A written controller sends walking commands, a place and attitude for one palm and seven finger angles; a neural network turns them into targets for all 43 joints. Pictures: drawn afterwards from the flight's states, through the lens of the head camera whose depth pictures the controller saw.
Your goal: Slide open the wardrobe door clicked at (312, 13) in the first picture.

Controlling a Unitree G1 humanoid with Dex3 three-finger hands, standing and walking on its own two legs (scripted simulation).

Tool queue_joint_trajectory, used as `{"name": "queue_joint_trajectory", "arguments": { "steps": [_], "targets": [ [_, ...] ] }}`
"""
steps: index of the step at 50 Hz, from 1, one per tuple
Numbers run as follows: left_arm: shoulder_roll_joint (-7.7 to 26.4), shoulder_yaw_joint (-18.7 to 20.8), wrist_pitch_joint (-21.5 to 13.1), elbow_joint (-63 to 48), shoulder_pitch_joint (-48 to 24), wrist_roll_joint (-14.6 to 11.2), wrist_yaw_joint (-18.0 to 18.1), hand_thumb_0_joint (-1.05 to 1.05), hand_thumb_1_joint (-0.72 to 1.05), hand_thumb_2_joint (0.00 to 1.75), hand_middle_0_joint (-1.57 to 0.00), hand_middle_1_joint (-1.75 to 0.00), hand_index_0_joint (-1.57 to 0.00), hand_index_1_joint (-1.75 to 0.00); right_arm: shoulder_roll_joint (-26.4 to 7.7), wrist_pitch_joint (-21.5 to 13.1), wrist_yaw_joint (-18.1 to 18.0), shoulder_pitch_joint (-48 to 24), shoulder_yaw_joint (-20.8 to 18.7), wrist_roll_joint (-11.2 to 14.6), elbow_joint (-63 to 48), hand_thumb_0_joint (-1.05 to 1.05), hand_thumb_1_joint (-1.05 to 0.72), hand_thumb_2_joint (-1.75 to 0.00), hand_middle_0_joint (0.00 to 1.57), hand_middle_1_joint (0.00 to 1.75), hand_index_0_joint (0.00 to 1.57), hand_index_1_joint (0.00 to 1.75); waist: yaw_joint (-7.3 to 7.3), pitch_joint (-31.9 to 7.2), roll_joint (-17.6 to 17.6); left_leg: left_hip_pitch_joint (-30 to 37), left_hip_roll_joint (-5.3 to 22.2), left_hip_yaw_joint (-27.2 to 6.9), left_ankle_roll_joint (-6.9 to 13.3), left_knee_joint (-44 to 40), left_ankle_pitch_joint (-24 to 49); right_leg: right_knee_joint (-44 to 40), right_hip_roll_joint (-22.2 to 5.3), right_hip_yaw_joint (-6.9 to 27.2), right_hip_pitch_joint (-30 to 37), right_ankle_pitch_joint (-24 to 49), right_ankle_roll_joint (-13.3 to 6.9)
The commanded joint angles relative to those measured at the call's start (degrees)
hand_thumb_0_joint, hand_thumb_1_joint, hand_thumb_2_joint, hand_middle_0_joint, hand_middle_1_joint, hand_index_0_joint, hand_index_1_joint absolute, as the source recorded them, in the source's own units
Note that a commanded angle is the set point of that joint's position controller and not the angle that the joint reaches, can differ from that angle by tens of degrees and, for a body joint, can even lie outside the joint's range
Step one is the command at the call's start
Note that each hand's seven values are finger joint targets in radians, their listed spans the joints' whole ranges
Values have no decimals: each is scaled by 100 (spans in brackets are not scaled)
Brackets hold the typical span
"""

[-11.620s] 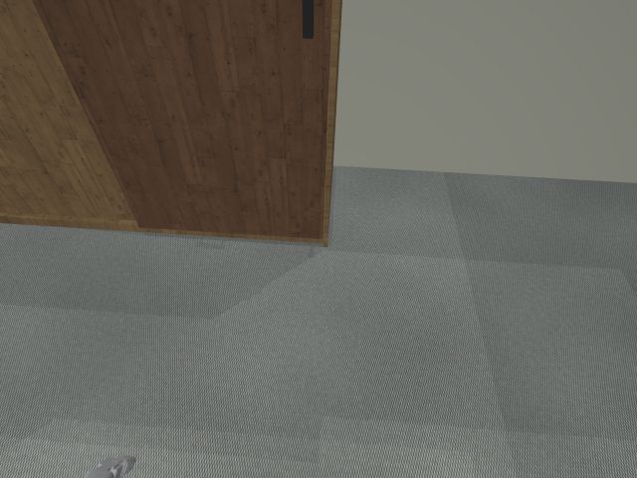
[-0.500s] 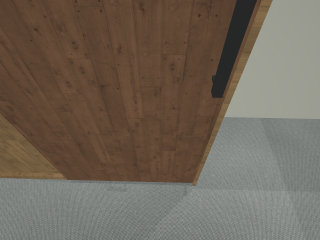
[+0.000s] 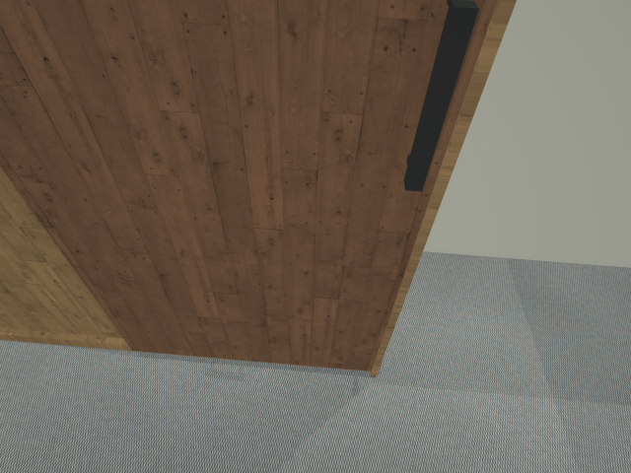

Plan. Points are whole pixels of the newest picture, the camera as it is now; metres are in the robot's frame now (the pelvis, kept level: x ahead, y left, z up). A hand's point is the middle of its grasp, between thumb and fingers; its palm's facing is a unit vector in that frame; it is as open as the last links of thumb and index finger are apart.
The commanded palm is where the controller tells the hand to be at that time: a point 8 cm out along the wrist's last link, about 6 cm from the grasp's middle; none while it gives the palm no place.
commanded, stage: come to a stop and stand still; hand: right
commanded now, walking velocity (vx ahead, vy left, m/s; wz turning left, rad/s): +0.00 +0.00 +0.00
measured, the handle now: (431, 102) +0.53 -0.11 +0.23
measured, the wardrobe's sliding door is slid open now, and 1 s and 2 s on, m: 0.00 0.00 0.00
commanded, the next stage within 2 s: look again from close up in 0.78 s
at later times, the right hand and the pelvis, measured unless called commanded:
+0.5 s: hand out of the picture +0.05 -0.19 -0.17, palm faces -0.02 +0.97 -0.24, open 7.4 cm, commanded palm none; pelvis +0.02 +0.01 +0.00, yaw +1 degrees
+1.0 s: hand out of the picture +0.09 -0.20 -0.16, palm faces -0.02 +0.96 -0.29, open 7.4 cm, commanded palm none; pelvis +0.04 +0.02 +0.01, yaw +0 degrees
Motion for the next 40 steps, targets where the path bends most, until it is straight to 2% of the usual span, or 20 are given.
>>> {"name": "queue_joint_trajectory", "arguments": {
  "steps": [1,7,14,21,26,29,31,38,40],
  "targets": [
    [765,151,-152,-253,13,-38,33,0,90,90,-20,-30,-20,-30,-772,-147,-38,90,-144,-13,-221,0,-90,-90,20,30,20,30,-83,352,-34,-246,316,-491,259,-706,-796,-1093,-605,966,-316,-1186,-108],
    [853,133,-226,9,72,-75,61,0,90,90,-20,-30,-20,-30,-808,-191,-30,122,-128,5,27,0,-90,-90,20,30,20,30,-96,150,-32,-21,372,-508,266,-663,-144,-980,-645,893,-31,-417,-112],
    [843,117,-241,225,25,-101,84,0,90,90,-20,-30,-20,-30,-857,-209,-39,51,-104,6,246,0,-90,-90,20,30,20,30,-76,97,19,56,416,-522,246,-703,324,-827,-663,781,262,312,-91],
    [935,121,-248,294,-241,-101,98,0,90,90,-20,-30,-20,-30,-954,-232,-43,-102,-110,4,329,0,-90,-90,20,30,20,30,-68,-22,34,130,472,-550,217,-697,936,-716,-689,693,548,915,-57],
    [995,128,-241,292,-436,-92,94,0,90,90,-20,-30,-20,-30,-1024,-229,-37,-237,-129,-4,309,0,-90,-90,20,30,20,30,-75,-5,34,138,476,-567,201,-734,1002,-768,-703,686,618,967,-39],
    [1016,128,-230,275,-549,-92,88,0,90,90,-20,-30,-20,-30,-1077,-239,-26,-297,-140,-13,284,0,-90,-90,20,30,20,30,-84,39,155,158,485,-585,206,-790,1100,-758,-697,685,616,962,-30],
    [1070,126,-231,258,-627,-84,85,0,90,90,-20,-30,-20,-30,-1120,-239,-18,-353,-148,-7,268,0,-90,-90,20,30,20,30,-85,29,78,164,518,-577,201,-812,1119,-786,-690,676,629,967,-17],
    [1190,124,-224,255,-792,-74,78,0,90,90,-20,-30,-20,-30,-1241,-249,6,-478,-169,0,221,0,-90,-90,20,30,20,30,-85,-103,52,245,529,-607,209,-884,1231,-814,-705,672,754,1039,10],
    [1207,122,-230,263,-795,-80,79,0,90,90,-20,-30,-20,-30,-1281,-262,3,-473,-174,-2,220,0,-90,-90,20,30,20,30,-96,-188,98,342,549,-598,212,-863,1480,-772,-715,657,812,1220,7]
  ]
}}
